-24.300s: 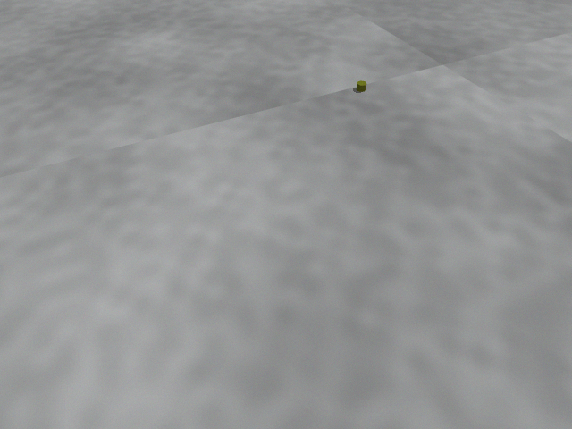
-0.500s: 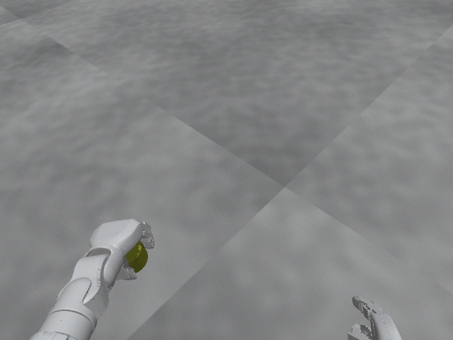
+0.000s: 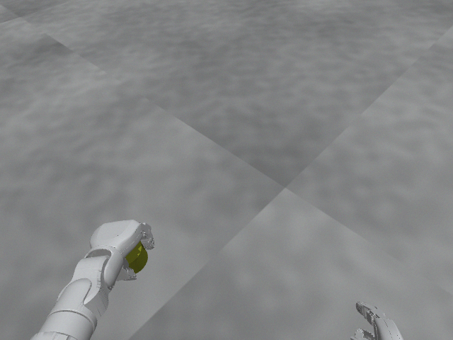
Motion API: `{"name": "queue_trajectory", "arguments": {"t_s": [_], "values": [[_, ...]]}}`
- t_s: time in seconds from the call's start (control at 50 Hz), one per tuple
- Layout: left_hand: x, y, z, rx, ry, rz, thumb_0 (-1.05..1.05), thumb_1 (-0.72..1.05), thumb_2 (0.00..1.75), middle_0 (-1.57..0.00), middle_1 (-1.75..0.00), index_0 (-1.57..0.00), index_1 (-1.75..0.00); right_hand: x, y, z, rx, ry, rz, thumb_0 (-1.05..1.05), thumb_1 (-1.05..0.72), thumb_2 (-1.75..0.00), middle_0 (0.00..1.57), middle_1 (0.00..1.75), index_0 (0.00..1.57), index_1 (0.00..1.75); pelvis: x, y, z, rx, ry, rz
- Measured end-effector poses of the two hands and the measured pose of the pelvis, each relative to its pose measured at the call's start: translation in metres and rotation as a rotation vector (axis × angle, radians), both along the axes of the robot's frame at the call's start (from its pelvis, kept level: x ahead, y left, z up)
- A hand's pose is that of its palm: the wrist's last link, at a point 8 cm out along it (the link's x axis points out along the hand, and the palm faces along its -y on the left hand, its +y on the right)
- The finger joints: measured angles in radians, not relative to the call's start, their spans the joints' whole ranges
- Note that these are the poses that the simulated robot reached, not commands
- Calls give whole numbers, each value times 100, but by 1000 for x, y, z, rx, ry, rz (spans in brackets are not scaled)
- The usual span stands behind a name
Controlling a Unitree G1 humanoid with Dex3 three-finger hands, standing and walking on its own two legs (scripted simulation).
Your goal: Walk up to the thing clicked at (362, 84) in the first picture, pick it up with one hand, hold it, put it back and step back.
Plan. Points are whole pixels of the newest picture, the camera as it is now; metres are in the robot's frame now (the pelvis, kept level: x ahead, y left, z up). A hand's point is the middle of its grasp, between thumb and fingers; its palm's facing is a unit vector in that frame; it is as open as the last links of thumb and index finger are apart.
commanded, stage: crouch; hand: left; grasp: from above
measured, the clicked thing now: (129, 255) +0.31 +0.23 -0.06
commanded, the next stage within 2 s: none
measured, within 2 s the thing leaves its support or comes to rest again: neither
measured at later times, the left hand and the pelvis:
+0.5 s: hand (138, 275) +0.30 +0.24 -0.15, palm faces -0.44 +0.02 -0.90, open 8.1 cm; pelvis -0.02 +0.00 -0.05, yaw +1 degrees
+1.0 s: hand (163, 287) +0.36 +0.25 -0.39, palm faces -0.46 +0.00 -0.89, open 8.0 cm; pelvis -0.07 +0.02 -0.26, yaw -1 degrees
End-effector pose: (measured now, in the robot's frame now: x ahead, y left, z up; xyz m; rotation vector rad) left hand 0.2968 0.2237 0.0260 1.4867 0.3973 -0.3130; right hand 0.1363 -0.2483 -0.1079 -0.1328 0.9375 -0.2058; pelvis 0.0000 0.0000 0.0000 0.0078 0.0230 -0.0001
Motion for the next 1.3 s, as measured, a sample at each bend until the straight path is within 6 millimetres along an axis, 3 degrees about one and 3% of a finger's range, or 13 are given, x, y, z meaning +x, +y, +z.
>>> {"name": "queue_trajectory", "arguments": {"t_s": [0.2, 0.32, 0.4, 0.52, 0.64, 0.76, 0.86, 0.98, 1.12, 1.3], "values": [[0, 2, -8, 2, 12, 11, 1, 22, 41, -65, -59, -82, -58, 1, -1, 2, 0, 4, -4, 1, -91, -90, 21, 30, 20, 30, 1, 0, 0, 0, 4, 4], [-5, 3, -40, 0, 46, -7, 1, 21, 42, -66, -59, -83, -58, -6, -5, -2, -26, 37, 9, 1, -90, -90, 21, 30, 20, 30, -4, -1, -6, -1, 40, 13], [-2, 7, -69, 28, 38, -26, 1, 21, 42, -66, -59, -83, -58, -17, -11, -16, -56, 86, 24, 1, -90, -90, 21, 30, 20, 30, -11, -2, -19, -7, 106, 20], [17, 11, -126, 79, -7, -45, 0, 20, 42, -66, -59, -83, -58, -47, -26, -58, -106, 171, 19, 1, -90, -90, 21, 30, 20, 30, -24, 0, -62, -23, 244, 27], [41, 12, -189, 97, -27, -36, 0, 21, 42, -66, -58, -84, -58, -92, -32, -113, -141, 272, -21, 1, -91, -90, 21, 30, 20, 30, -38, 5, -114, -37, 371, 24], [58, 11, -250, 90, -37, -13, 0, 21, 41, -66, -58, -85, -57, -138, -25, -171, -142, 374, -67, 1, -91, -90, 20, 30, 20, 30, -49, 10, -168, -49, 472, 16], [66, 14, -297, 87, -23, 1, 0, 21, 40, -67, -57, -85, -56, -161, -11, -214, -121, 424, -80, 1, -90, -90, 21, 30, 20, 30, -58, 14, -207, -56, 522, 10], [71, 20, -353, 75, 18, 11, -1, 22, 37, -68, -56, -86, -55, -168, 1, -258, -103, 437, -58, 1, -90, -89, 21, 30, 20, 30, -66, 17, -249, -68, 573, 9], [79, 26, -414, 49, 14, -14, -1, 22, 35, -69, -55, -88, -52, -160, -2, -300, -124, 441, 5, 1, -90, -89, 21, 30, 21, 30, -70, 16, -296, -85, 618, 6], [94, 30, -466, 55, -17, 2, -2, 21, 35, -71, -54, -89, -52, -149, -14, -336, -156, 443, 62, 0, -91, -90, 21, 30, 20, 30, -73, 13, -340, -97, 633, 1]]}}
